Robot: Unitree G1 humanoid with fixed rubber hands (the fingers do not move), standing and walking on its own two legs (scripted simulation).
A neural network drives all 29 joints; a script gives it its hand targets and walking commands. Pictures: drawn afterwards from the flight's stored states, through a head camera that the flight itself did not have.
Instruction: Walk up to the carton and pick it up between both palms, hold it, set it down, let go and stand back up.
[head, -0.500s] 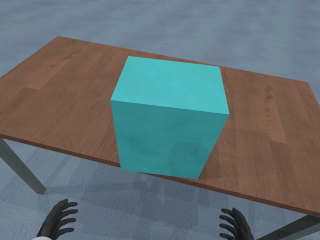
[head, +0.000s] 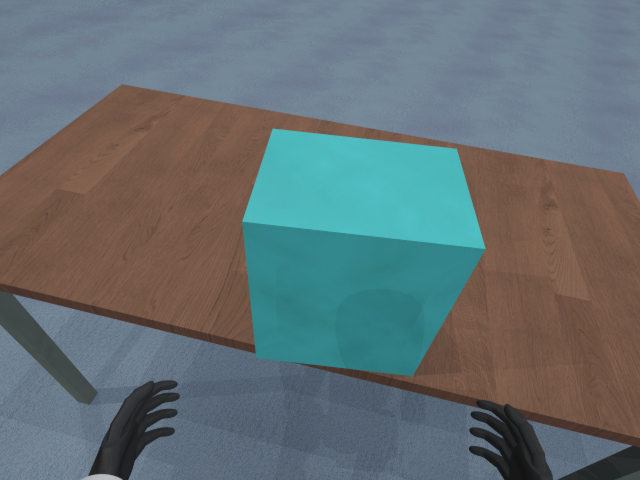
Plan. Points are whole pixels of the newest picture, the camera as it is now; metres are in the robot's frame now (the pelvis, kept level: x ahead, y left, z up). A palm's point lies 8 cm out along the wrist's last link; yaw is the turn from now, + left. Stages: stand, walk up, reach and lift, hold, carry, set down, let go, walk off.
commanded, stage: reach and lift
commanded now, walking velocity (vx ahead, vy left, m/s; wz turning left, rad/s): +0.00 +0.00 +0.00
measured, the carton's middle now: (348, 262) +0.39 -0.01 +0.07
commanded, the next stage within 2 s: none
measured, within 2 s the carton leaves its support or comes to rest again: neither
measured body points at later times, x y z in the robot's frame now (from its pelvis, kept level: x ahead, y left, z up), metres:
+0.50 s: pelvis -0.01 -0.02 +0.00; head -0.03 +0.00 +0.45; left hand +0.20 +0.21 +0.03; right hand +0.20 -0.23 +0.04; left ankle +0.00 +0.09 -0.75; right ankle -0.03 -0.07 -0.75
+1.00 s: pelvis -0.02 -0.02 +0.00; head -0.02 -0.01 +0.45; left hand +0.28 +0.21 +0.10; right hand +0.25 -0.24 +0.10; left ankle +0.00 +0.09 -0.75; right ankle -0.03 -0.07 -0.75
